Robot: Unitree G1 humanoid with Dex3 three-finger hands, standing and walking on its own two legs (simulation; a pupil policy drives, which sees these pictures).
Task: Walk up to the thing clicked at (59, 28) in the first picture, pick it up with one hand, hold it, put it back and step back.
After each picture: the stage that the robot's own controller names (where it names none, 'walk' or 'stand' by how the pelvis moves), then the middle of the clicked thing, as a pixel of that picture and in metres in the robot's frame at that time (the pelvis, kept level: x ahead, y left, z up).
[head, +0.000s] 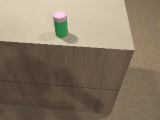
stand; (60, 24) +0.70 +0.11 +0.04
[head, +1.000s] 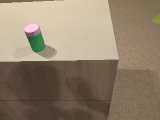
walk; (35, 38) +0.59 +0.24 +0.05
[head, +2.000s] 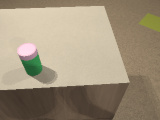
stand; (30, 60) +0.44 +0.21 +0.05
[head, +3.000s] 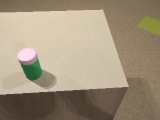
stand; (30, 64) +0.44 +0.21 +0.04
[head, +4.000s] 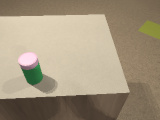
stand; (31, 69) +0.42 +0.20 +0.03
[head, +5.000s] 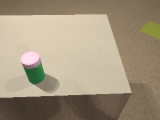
stand; (33, 68) +0.43 +0.20 +0.03
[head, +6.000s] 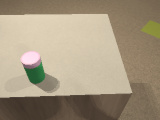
rise first; (34, 68) +0.42 +0.19 +0.03
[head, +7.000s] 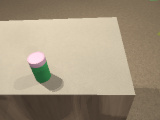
rise first; (39, 67) +0.43 +0.21 +0.04
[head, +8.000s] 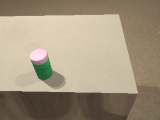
go down; (41, 64) +0.44 +0.20 +0.04
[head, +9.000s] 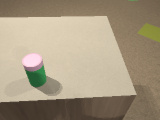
go down; (35, 70) +0.41 +0.18 +0.05
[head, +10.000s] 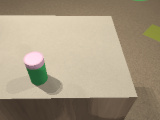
approach; (36, 69) +0.42 +0.18 +0.05
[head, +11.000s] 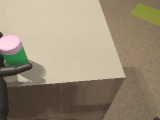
close; (14, 54) +0.44 +0.21 +0.08
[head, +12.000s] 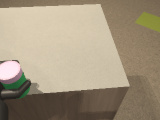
lift; (14, 80) +0.35 +0.22 +0.08
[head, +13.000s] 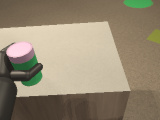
lift; (26, 64) +0.33 +0.17 +0.19
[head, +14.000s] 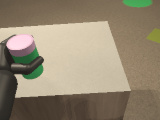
hold; (27, 57) +0.34 +0.17 +0.21
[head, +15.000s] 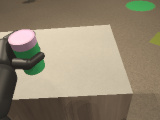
hold; (28, 53) +0.34 +0.16 +0.23
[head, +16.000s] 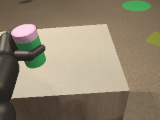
crouch; (30, 46) +0.37 +0.16 +0.23
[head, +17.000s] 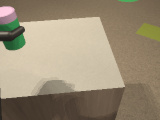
lower; (9, 29) +0.45 +0.21 +0.23
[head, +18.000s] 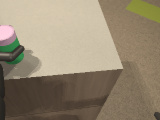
lower; (8, 45) +0.46 +0.21 +0.09
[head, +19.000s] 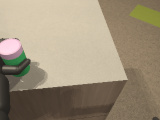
lower; (15, 58) +0.42 +0.21 +0.08
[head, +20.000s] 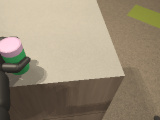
lower; (15, 56) +0.43 +0.21 +0.08
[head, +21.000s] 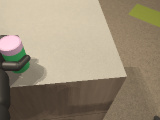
lower; (15, 55) +0.43 +0.21 +0.08
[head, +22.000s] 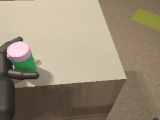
open; (23, 60) +0.42 +0.19 +0.08
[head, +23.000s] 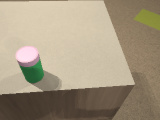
sink last; (31, 65) +0.40 +0.17 +0.07
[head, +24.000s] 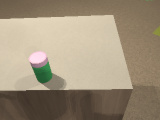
stand; (41, 67) +0.43 +0.20 +0.05
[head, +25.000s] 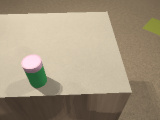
stand; (35, 71) +0.40 +0.19 +0.04
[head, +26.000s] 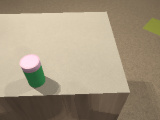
stand; (33, 71) +0.40 +0.20 +0.04
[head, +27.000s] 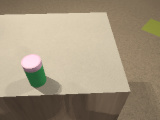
stand; (34, 71) +0.40 +0.19 +0.04
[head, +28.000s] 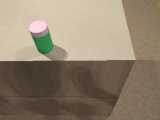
walk; (42, 37) +0.51 +0.17 +0.06
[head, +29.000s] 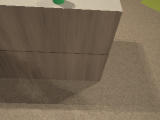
walk; out of the picture +0.87 +0.11 +0.06
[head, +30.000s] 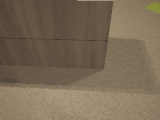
stand; out of the picture +1.18 +0.16 +0.05
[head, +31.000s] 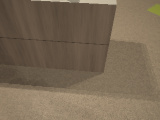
stand; out of the picture +1.14 +0.11 +0.04
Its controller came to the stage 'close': yes
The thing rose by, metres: 0.21
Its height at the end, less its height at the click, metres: +0.00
